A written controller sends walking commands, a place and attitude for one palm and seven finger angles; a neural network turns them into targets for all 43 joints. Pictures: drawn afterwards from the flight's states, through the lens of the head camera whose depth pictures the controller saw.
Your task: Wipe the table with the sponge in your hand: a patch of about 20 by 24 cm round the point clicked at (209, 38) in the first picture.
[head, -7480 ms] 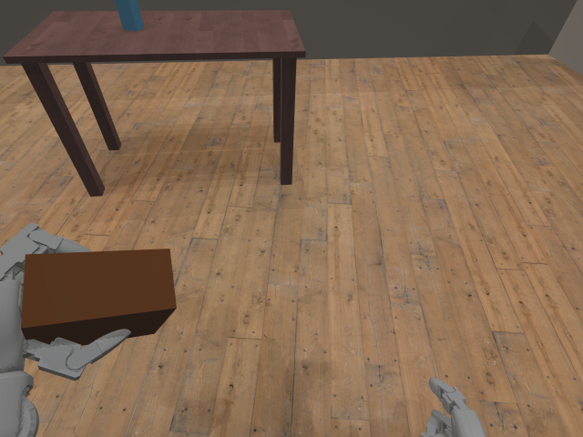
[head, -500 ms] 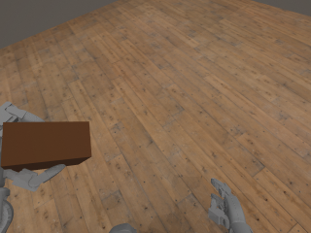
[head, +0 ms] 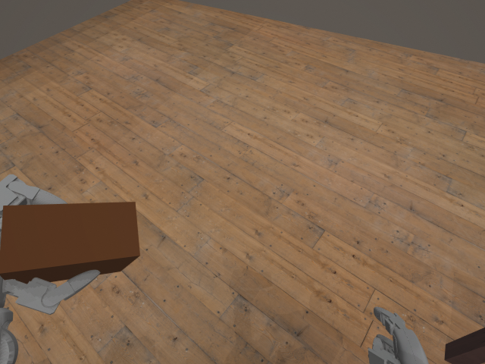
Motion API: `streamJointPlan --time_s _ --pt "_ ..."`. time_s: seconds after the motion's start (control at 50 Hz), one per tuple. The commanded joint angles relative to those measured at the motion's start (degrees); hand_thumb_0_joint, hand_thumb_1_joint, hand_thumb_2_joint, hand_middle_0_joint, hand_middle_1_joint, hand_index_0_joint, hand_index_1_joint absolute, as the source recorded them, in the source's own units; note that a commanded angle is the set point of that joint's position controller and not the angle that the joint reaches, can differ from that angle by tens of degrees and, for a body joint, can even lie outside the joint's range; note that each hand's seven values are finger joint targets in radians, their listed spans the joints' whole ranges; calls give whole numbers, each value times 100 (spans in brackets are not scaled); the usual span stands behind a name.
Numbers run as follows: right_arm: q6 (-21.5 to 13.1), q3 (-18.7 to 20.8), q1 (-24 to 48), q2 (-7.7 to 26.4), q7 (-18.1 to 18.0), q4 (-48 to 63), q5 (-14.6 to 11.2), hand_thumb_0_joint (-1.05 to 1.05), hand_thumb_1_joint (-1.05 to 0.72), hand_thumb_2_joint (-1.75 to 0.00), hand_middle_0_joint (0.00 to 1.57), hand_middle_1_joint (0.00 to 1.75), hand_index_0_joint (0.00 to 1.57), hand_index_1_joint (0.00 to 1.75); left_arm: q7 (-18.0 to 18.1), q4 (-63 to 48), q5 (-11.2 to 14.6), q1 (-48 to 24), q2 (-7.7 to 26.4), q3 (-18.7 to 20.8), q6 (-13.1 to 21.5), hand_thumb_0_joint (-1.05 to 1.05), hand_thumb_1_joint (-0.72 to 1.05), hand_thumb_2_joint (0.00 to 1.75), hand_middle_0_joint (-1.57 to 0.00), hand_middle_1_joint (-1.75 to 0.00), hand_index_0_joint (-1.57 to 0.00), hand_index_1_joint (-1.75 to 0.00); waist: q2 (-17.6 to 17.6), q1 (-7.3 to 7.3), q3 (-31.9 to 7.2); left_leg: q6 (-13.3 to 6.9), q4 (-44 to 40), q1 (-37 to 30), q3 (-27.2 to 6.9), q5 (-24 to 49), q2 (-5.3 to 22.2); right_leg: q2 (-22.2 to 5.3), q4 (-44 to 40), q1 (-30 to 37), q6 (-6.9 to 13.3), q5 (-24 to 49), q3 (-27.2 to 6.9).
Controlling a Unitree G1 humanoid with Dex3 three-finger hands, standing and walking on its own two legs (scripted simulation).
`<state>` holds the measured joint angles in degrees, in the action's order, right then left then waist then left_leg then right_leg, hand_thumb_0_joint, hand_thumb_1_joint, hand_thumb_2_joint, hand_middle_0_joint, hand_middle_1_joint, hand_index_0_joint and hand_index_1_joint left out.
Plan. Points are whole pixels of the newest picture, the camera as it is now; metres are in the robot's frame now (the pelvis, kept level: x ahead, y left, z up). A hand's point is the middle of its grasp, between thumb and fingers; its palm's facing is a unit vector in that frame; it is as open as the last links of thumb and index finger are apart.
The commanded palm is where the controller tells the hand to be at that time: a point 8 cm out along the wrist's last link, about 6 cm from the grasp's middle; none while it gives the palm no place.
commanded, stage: turn to face it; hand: left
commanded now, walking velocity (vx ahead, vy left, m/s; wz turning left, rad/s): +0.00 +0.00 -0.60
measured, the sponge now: (92, 243) +0.22 +0.21 +0.16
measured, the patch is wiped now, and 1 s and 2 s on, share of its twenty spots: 0.00 0.00 0.00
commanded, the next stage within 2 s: none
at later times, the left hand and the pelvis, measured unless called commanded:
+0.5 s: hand (201, 274) +0.19 +0.07 +0.17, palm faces +0.02 -0.85 -0.52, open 10.6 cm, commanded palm +0.14 +0.15 +0.18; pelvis -0.10 -0.07 -0.01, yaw -19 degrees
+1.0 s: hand (276, 338) +0.14 -0.02 +0.17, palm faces -0.12 -0.88 -0.46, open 10.6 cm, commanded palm +0.11 +0.04 +0.18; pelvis -0.18 -0.09 -0.01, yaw -36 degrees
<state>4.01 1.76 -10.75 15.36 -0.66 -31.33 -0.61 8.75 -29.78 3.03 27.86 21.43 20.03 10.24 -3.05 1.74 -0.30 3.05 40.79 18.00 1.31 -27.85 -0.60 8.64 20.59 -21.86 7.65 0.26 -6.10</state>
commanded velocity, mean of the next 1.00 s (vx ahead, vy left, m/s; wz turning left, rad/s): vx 0.00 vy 0.00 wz -0.60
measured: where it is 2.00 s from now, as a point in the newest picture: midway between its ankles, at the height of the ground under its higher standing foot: outside the picture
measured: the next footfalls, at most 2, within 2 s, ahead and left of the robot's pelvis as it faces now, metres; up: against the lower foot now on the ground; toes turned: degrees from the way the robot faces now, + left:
left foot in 0.06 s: +0.00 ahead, +0.14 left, +0.00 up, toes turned +1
right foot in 0.34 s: -0.02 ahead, -0.18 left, +0.00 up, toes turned -19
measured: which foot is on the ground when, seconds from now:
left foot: up 0.00-0.04, down 0.06-0.36, up 0.38-0.70, down 0.72-1.00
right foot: down 0.00-0.08, up 0.10-0.32, down 0.34-0.76, up 0.78-1.00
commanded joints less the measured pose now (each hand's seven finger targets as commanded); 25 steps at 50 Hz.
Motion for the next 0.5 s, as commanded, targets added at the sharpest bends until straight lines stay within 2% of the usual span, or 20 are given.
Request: streamJointPlan --time_s 0.0,0.02,0.04,0.06,0.08,0.1,0.12,0.14,0.16,0.2,0.22,0.28,0.3,0.32,0.34,0.36,0.38,0.4,0.42,0.48 --pt "-220 124 318 406 76 922 21 0 -90 -90 20 30 20 30 0 -1412 -38 -687 1126 664 412 0 10 130 -120 -160 -120 -160 27 -26 -910 -236 -1543 -1249 178 222 57 -1473 -1064 -9 -591 -2544 -1914" --pt "-240 131 230 419 67 931 58 0 -90 -90 20 30 20 30 -59 -1382 -52 -776 1116 631 473 0 10 130 -120 -160 -120 -160 351 -116 -846 -419 -2042 -1705 -17 171 382 -1186 -586 -472 -709 -2645 -1695" --pt "-270 159 323 520 45 995 125 0 -90 -90 20 30 20 30 -119 -1369 -41 -839 1111 690 519 0 10 130 -120 -160 -120 -160 1046 -109 -552 -820 -2623 -1687 -870 -282 1324 -660 492 -1113 -889 -2762 -1170" --pt "-364 202 507 517 41 1126 121 0 -90 -90 20 30 20 30 -167 -1573 -107 -956 1107 741 530 0 10 130 -120 -160 -120 -160 1826 -22 -504 -1231 -2995 -1431 -1620 17 2437 -194 2691 -1301 -1043 -2411 -218" --pt "-466 99 578 170 -34 1096 88 0 -90 -90 20 30 20 30 -112 -1779 -184 -1112 1413 1005 520 0 10 130 -120 -160 -120 -160 1895 45 -299 -1451 -2978 -468 -1531 438 2875 -499 4333 -1135 -1065 -2493 173" --pt "-489 161 548 183 -27 1103 56 0 -90 -90 20 30 20 30 -152 -1672 -211 -1057 1440 1092 507 0 10 130 -120 -160 -120 -160 1638 77 -216 -1347 -2971 126 -959 448 2795 -627 5156 -822 -1057 -2492 177" --pt "-534 144 527 218 -15 1033 22 0 -90 -90 20 30 20 30 -158 -1143 -157 -617 1060 891 425 0 10 130 -120 -160 -120 -160 1556 31 199 -1321 -2754 248 -574 766 2628 -824 5397 -1107 -1093 -2582 292" --pt "-563 114 441 244 19 933 -35 0 -90 -90 20 30 20 30 -146 -818 -123 -372 761 667 351 0 10 130 -120 -160 -120 -160 1467 12 424 -1188 -2539 19 -238 1304 2485 -960 5015 -1314 -1114 -2617 412" --pt "-583 109 331 282 44 881 -96 0 -90 -90 20 30 20 30 -122 -971 -130 -505 612 439 344 0 10 130 -120 -160 -120 -160 1398 -4 415 -978 -2326 -333 98 2030 2372 -1039 4271 -1260 -1136 -2620 651" --pt "-703 103 125 394 -4 854 -105 0 -90 -90 20 30 20 30 -83 -1200 -159 -920 631 299 328 0 10 130 -120 -160 -120 -160 1457 -122 238 -722 -2048 -619 475 3009 2201 -954 2896 -586 -1196 -2529 1091" --pt "-787 128 76 466 -11 852 -83 0 -90 -90 20 30 20 30 -74 -1217 -172 -1051 697 289 312 0 10 130 -120 -160 -120 -160 1586 -170 144 -639 -1874 -677 493 3339 2170 -867 2428 -240 -1211 -2463 1254" --pt "-974 154 72 485 5 824 -61 0 -90 -90 20 30 20 30 -55 -1135 -212 -1292 884 423 276 0 10 130 -120 -160 -120 -160 1563 -106 -142 -339 -850 -649 835 3241 1957 -687 1081 895 -1181 -1609 1584" --pt "-988 144 88 441 17 810 -73 0 -90 -90 20 30 20 30 -46 -1072 -251 -1262 969 468 258 0 10 130 -120 -160 -120 -160 1315 -92 -224 -214 -239 -324 864 2862 1802 -892 617 1374 -1040 -1034 1343" --pt "-1001 98 108 265 33 845 -111 0 -90 -90 20 30 20 30 3 -1167 -250 -1249 1186 674 325 0 10 130 -120 -160 -120 -160 194 -65 -468 5 920 211 1050 1839 1352 -1644 384 1980 -675 559 433" --pt "-996 26 412 132 -4 960 -75 0 -90 -90 20 30 20 30 96 -1143 -206 -894 1660 1204 407 0 10 130 -120 -160 -120 -160 -1079 98 -571 208 2123 1526 762 -830 629 -2631 433 2354 -3 3075 -1331" --pt "-919 150 506 213 -27 967 -119 0 -90 -90 20 30 20 30 84 -1231 -14 -477 1643 1344 342 0 10 130 -120 -160 -120 -160 -1488 146 -1035 190 2883 1350 -91 -821 622 -2845 264 1982 38 2572 -1962" --pt "-807 63 600 98 7 993 -65 0 -90 -90 20 30 20 30 84 -1593 46 -125 1685 1470 358 0 10 130 -120 -160 -120 -160 -983 83 -1070 204 3221 1517 -381 -481 652 -2807 346 2082 178 1849 -1968" --pt "-663 -33 694 37 49 882 -36 0 -90 -90 20 30 20 30 98 -1704 95 246 1660 1629 407 0 10 130 -120 -160 -120 -160 -211 67 -1268 219 3212 1609 -400 -215 690 -2660 537 2263 238 1463 -1599" --pt "-561 -73 692 -8 87 871 -32 0 -90 -90 20 30 20 30 100 -1903 111 376 1498 1577 464 0 10 130 -120 -160 -120 -160 -8 5 -1329 232 2963 1505 -285 -59 659 -2485 534 2195 193 1225 -1229" --pt "-450 44 731 94 67 807 5 0 -90 -90 20 30 20 30 128 -1813 138 512 1390 1631 489 0 10 130 -120 -160 -120 -160 -105 -72 -1081 244 2105 987 -52 145 548 -2289 126 1434 172 422 -1140"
